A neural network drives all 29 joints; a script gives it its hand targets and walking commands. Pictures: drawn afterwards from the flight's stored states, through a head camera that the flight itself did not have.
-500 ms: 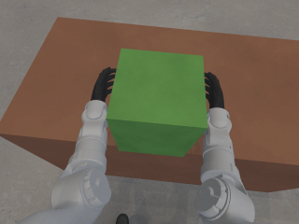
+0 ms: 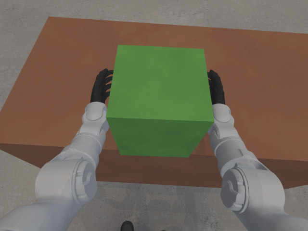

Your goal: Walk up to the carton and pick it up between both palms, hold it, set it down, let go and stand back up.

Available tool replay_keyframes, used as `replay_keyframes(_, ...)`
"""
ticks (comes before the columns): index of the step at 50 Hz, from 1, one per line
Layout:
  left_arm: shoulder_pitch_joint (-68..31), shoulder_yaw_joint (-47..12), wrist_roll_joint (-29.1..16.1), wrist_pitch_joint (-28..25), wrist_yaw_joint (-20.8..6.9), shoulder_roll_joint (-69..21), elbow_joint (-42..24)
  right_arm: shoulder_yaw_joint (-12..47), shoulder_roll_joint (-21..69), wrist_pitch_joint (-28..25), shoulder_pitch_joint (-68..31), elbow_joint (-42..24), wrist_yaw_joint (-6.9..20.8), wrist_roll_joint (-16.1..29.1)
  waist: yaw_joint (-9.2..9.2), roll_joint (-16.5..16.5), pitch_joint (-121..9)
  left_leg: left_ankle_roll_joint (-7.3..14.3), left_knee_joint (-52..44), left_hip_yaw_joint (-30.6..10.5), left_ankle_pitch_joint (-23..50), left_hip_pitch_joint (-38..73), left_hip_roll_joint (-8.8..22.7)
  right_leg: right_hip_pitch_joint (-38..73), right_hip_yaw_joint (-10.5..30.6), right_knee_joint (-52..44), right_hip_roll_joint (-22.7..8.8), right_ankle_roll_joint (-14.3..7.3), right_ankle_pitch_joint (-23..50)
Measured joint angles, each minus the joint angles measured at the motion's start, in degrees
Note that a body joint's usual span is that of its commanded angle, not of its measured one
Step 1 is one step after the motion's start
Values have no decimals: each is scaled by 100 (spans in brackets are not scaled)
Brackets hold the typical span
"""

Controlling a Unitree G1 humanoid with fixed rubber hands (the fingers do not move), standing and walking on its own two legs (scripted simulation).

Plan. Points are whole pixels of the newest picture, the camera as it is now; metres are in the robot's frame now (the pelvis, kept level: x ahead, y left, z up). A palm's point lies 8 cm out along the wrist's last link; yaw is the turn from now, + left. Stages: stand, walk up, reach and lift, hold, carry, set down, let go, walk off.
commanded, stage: set down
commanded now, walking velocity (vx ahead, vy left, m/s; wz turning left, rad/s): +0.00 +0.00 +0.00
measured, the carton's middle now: (157, 107) +0.44 +0.01 +0.00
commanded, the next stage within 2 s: none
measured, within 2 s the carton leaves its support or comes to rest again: neither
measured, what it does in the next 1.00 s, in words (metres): stands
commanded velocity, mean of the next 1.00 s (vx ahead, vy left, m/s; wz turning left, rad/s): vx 0.00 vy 0.00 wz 0.00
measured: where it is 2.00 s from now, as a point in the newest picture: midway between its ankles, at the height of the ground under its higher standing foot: outside the picture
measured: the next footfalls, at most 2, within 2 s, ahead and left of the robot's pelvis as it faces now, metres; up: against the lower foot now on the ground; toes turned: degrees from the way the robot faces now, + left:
none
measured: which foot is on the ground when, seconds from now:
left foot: down 0.00-1.00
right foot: down 0.00-1.00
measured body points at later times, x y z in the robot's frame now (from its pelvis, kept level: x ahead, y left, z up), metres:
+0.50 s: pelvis -0.03 +0.01 -0.01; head +0.05 +0.02 +0.43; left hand +0.44 +0.22 +0.09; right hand +0.46 -0.20 +0.11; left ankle +0.01 +0.11 -0.74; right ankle -0.03 -0.09 -0.74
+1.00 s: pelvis -0.02 -0.01 +0.00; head +0.03 +0.00 +0.45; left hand +0.46 +0.21 +0.16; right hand +0.47 -0.20 +0.17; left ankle +0.01 +0.11 -0.74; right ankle -0.03 -0.09 -0.74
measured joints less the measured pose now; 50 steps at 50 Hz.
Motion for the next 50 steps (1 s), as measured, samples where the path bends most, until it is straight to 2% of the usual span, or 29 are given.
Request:
replay_keyframes(6,-242,-549,-551,65,91,238,236,551,-398,7,-281,502,103,639,106,17,-142,16,270,55,-68,-260,11,-162,56,39,-3,-10,14)
replay_keyframes(13,-413,-1498,-1537,307,112,590,497,1233,-937,214,-567,983,258,1510,187,94,-215,26,629,25,-202,-320,55,-114,27,179,27,14,-8)
replay_keyframes(20,-677,-2346,-2533,477,65,964,727,1951,-1481,516,-960,1361,520,2401,167,40,-212,25,953,1,-331,-306,66,-143,-8,606,25,24,-201)
replay_keyframes(26,-957,-2817,-3021,679,2,1215,763,2309,-1788,775,-1382,1570,748,2871,134,13,-181,7,1176,-29,-407,-359,64,-241,-48,947,15,13,-355)
replay_keyframes(35,-1108,-2779,-3056,1060,-110,1339,476,2354,-1867,1123,-1547,1400,833,2959,102,-1,-114,-37,1207,-78,-415,-303,84,-197,-96,1024,36,-33,-402)
replay_keyframes(45,-1030,-2406,-2788,1620,-123,1384,-172,2290,-1799,1540,-1416,790,608,2865,116,14,-82,-79,963,-92,-362,67,122,197,-93,719,88,-63,-311)
replay_keyframes(50,-1084,-2250,-2689,1900,-169,1442,-280,2359,-1811,1768,-1464,683,454,2926,98,19,8,-89,827,-110,-349,423,121,579,-101,537,97,-72,-280)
